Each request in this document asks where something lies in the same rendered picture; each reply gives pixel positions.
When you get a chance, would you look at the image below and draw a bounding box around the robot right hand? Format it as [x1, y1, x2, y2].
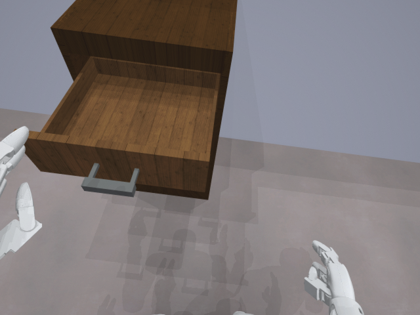
[304, 240, 355, 306]

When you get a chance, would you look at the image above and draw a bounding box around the drawer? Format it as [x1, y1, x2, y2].
[14, 56, 220, 192]

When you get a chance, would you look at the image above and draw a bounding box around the cabinet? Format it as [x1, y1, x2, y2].
[51, 0, 238, 200]

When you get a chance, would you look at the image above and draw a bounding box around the handle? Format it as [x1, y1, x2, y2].
[81, 163, 139, 197]

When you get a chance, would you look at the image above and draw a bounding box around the robot left hand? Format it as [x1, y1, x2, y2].
[0, 126, 42, 260]

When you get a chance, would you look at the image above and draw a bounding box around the robot right forearm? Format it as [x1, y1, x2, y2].
[329, 297, 364, 315]

